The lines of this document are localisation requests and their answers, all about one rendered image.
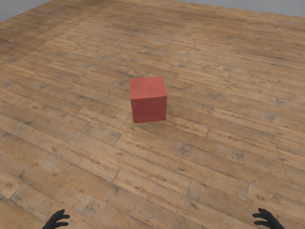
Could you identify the carton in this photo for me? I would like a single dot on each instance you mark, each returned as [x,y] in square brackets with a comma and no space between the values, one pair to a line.
[148,99]

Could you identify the left robot hand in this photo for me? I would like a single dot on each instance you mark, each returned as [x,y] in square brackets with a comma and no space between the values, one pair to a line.
[52,222]

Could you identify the right robot hand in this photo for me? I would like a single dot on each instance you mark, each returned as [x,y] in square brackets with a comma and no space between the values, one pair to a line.
[271,222]

